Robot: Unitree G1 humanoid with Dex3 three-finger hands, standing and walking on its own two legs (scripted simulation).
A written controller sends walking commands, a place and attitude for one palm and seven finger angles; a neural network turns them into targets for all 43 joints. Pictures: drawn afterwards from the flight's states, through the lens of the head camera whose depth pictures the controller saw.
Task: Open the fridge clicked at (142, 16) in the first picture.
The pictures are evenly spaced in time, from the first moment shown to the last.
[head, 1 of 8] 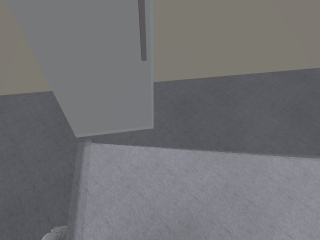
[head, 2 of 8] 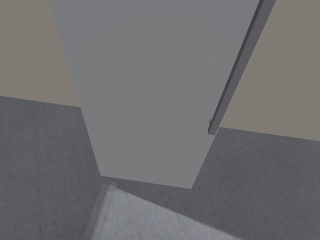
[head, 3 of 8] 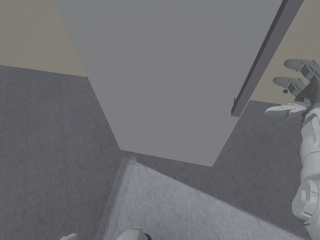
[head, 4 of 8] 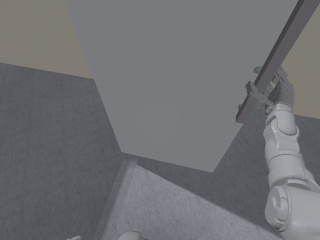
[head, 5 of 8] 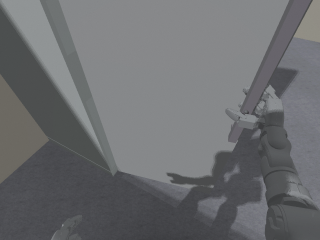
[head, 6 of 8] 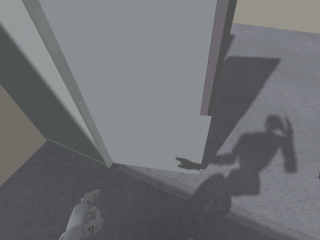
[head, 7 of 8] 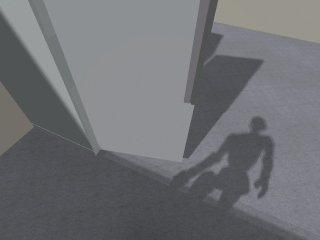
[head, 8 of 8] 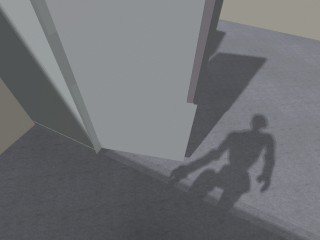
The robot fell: no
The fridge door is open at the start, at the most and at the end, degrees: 0 79 75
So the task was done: yes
